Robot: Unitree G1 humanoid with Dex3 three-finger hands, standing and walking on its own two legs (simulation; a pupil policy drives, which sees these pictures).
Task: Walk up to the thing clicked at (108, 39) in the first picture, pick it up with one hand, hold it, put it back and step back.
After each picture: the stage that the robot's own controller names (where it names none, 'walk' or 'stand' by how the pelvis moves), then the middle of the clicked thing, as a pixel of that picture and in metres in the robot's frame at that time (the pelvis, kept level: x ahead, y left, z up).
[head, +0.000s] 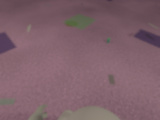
stand; (108, 40) +1.84 -0.49 -0.72
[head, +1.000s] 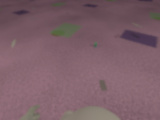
walk; (95, 45) +1.75 -0.05 -0.69
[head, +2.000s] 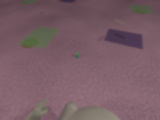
walk; (77, 55) +1.17 +0.28 -0.71
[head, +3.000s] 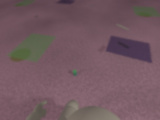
walk; (74, 72) +0.74 +0.26 -0.71
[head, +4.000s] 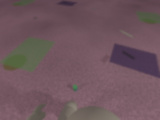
walk; (75, 88) +0.49 +0.18 -0.72
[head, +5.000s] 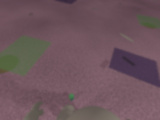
stand; (71, 97) +0.34 +0.15 -0.70
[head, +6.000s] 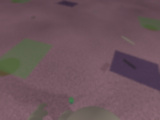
stand; (71, 100) +0.32 +0.15 -0.72
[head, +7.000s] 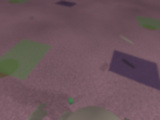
stand; (70, 101) +0.31 +0.16 -0.73
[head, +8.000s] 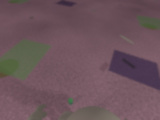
stand; (70, 101) +0.30 +0.17 -0.73
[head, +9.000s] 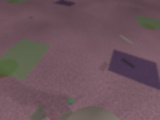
stand; (70, 101) +0.30 +0.17 -0.73
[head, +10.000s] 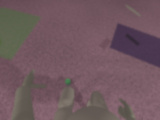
go down; (68, 82) +0.34 +0.17 -0.57
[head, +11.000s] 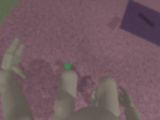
go down; (68, 67) +0.39 +0.18 -0.33
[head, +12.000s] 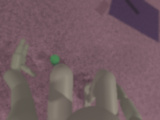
close in; (54, 60) +0.38 +0.21 -0.25
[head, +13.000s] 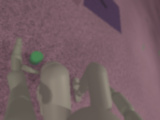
close; (35, 58) +0.37 +0.22 -0.21
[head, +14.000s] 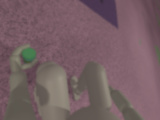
close; (29, 57) +0.38 +0.24 -0.21
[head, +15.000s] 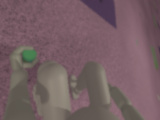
lift; (28, 57) +0.37 +0.24 -0.22
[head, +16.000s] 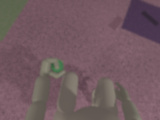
lift; (58, 69) +0.30 +0.21 -0.04
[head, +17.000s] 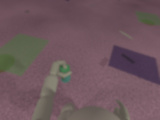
hold; (65, 73) +0.32 +0.16 +0.01
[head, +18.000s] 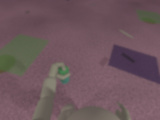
hold; (64, 75) +0.31 +0.17 +0.00
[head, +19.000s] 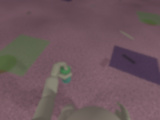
hold; (65, 74) +0.31 +0.16 +0.00
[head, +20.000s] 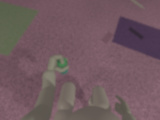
crouch; (63, 66) +0.36 +0.18 -0.07
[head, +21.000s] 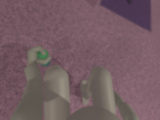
lower; (44, 58) +0.38 +0.23 -0.19
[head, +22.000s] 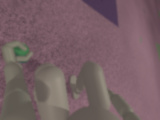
lower; (22, 54) +0.39 +0.27 -0.22
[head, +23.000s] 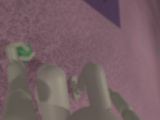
lower; (24, 53) +0.39 +0.27 -0.22
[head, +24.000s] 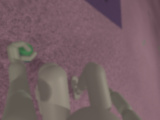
lower; (26, 53) +0.38 +0.27 -0.22
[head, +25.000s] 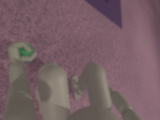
lower; (26, 54) +0.38 +0.27 -0.22
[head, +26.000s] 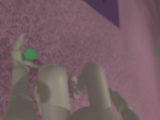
withdraw; (28, 57) +0.37 +0.25 -0.22
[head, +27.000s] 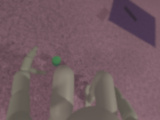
stand; (56, 61) +0.38 +0.23 -0.28
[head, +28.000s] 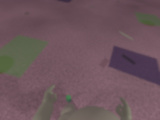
stand; (68, 98) +0.32 +0.17 -0.65
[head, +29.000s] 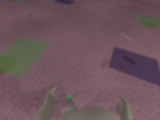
stand; (69, 97) +0.34 +0.18 -0.66
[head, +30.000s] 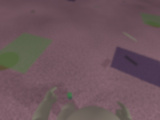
stand; (69, 95) +0.34 +0.18 -0.67
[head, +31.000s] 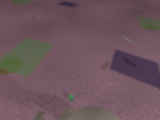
stand; (71, 97) +0.36 +0.17 -0.72
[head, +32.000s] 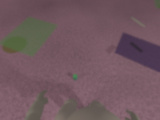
walk; (75, 77) +0.49 +0.15 -0.69
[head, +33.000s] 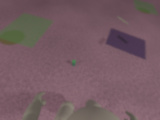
walk; (73, 63) +0.78 +0.16 -0.71
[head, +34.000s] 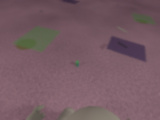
stand; (77, 63) +0.97 +0.19 -0.70
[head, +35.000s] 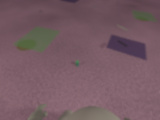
stand; (77, 63) +0.97 +0.18 -0.73
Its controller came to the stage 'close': yes
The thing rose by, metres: 0.71
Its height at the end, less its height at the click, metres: +0.00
